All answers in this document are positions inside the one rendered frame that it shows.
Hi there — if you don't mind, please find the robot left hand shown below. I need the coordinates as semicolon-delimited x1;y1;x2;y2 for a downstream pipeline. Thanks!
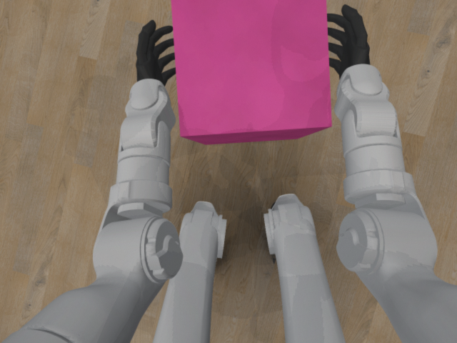
136;20;176;86

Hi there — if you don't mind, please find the right robot upper arm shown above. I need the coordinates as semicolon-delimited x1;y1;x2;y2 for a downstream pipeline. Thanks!
336;208;457;343

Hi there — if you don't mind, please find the carton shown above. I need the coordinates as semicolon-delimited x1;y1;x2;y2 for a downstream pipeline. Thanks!
171;0;332;145

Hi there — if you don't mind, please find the robot left thigh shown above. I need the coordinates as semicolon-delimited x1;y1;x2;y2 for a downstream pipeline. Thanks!
153;209;227;343

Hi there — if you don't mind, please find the robot thigh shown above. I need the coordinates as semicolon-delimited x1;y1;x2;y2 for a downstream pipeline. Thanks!
263;202;346;343
153;209;227;343

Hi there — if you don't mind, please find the robot right thigh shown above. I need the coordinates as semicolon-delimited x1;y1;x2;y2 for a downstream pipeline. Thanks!
263;202;346;343

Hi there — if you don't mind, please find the left robot upper arm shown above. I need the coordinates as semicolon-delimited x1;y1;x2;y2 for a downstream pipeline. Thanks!
2;216;183;343

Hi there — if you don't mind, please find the robot right hand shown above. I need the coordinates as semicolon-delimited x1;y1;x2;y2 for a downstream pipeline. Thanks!
327;4;370;79

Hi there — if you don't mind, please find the left robot forearm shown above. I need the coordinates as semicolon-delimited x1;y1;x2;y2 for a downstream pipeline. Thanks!
93;79;176;263

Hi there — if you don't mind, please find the right robot forearm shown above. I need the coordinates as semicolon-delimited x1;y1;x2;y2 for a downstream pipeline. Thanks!
334;64;438;258

